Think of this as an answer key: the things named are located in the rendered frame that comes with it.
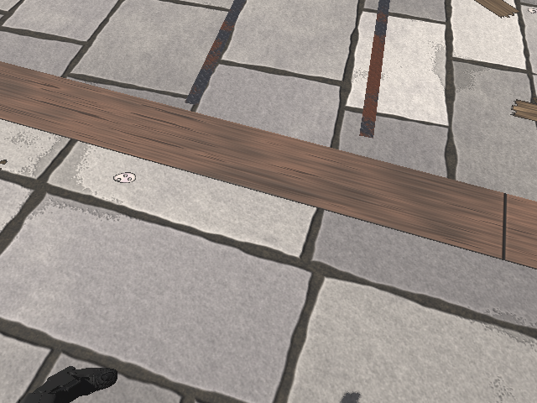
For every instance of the robot left hand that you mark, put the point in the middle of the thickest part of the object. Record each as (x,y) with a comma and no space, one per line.
(70,383)

